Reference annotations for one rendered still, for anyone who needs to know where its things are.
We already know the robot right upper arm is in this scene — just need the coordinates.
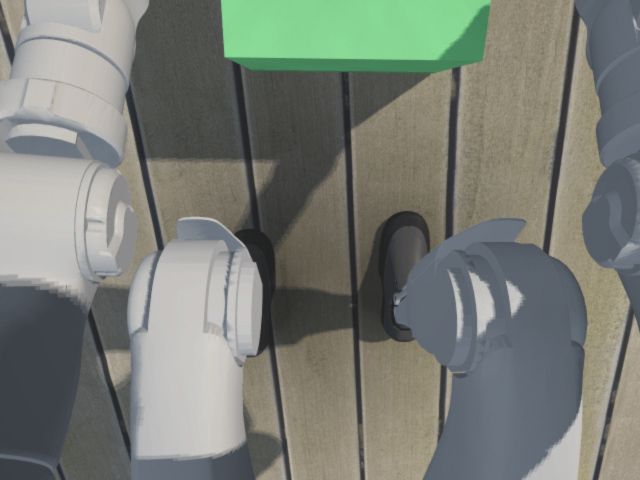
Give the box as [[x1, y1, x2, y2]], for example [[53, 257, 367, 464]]
[[582, 152, 640, 332]]

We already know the right robot forearm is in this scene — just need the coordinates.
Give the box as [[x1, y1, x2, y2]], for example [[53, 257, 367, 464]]
[[575, 0, 640, 168]]

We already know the robot left upper arm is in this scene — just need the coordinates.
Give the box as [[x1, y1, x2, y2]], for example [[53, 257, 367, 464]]
[[0, 152, 138, 480]]

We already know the left robot forearm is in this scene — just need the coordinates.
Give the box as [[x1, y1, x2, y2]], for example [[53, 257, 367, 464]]
[[0, 0, 149, 169]]

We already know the robot left thigh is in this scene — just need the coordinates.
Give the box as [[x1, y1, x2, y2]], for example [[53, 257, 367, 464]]
[[130, 239, 263, 480]]

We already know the carton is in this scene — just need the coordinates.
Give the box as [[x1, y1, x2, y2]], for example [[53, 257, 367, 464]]
[[221, 0, 491, 73]]

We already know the left robot foot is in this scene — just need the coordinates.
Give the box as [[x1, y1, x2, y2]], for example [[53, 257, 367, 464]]
[[234, 229, 276, 357]]

